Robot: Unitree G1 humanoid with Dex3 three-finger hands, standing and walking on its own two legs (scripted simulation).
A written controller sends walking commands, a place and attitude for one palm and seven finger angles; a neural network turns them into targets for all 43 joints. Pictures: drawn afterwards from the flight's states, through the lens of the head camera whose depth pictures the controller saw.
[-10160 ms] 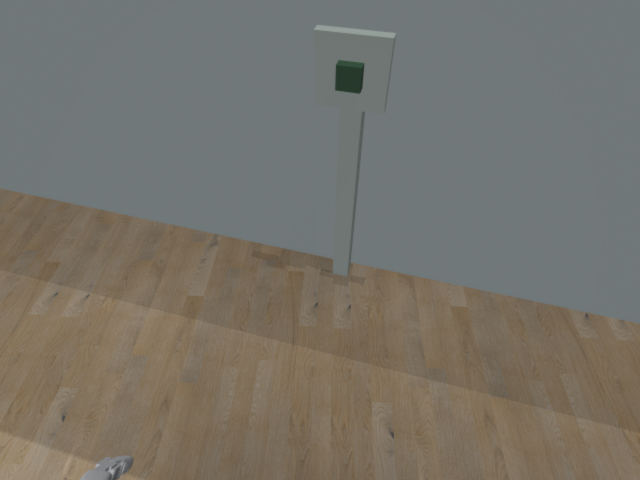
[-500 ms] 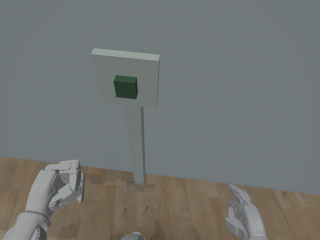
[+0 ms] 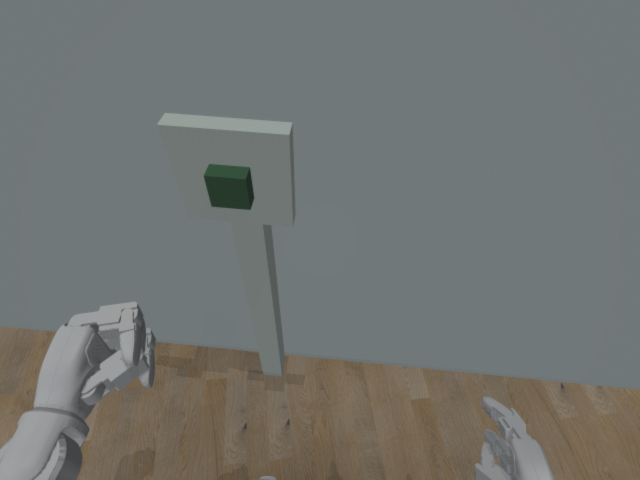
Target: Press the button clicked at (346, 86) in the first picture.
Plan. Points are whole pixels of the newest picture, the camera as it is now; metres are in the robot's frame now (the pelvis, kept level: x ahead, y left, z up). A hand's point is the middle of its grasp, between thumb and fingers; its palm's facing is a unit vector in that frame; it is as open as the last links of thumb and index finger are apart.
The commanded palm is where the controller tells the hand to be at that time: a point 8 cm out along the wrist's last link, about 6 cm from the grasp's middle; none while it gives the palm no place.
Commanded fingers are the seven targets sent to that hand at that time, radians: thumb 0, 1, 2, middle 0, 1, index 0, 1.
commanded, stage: raise the hand and make a fist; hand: left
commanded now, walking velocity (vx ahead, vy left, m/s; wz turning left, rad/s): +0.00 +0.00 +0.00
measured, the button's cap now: (230, 185) +0.50 +0.17 +0.09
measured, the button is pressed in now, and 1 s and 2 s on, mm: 0 0 0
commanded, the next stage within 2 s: aim a knuckle at the button in 0.08 s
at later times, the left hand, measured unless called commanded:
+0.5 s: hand (180, 328) +0.27 +0.18 +0.07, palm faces -0.05 -1.00 -0.02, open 3.1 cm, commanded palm +0.25 +0.23 +0.08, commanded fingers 0.00 0.90 0.90 -1.30 -1.50 -1.30 -1.50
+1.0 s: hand (224, 282) +0.34 +0.15 +0.06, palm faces -0.07 -1.00 -0.01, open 3.1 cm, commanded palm +0.33 +0.20 +0.07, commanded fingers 0.00 0.90 0.90 -1.30 -1.50 -1.30 -1.50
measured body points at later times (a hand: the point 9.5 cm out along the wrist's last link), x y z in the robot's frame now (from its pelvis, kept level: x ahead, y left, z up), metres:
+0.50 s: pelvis +0.00 -0.03 +0.00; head +0.03 -0.04 +0.45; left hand +0.27 +0.24 +0.08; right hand +0.16 -0.28 -0.08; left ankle +0.04 +0.10 -0.71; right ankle -0.03 -0.12 -0.71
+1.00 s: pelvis +0.01 -0.01 +0.00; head +0.05 -0.01 +0.44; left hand +0.34 +0.20 +0.06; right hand +0.14 -0.26 -0.10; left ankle +0.04 +0.10 -0.71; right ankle -0.03 -0.12 -0.71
